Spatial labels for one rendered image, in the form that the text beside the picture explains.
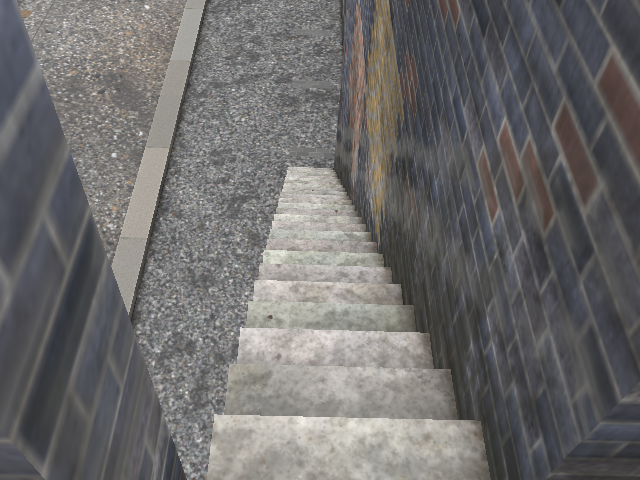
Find stairs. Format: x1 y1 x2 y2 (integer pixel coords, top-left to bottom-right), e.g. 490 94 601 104
207 167 491 480

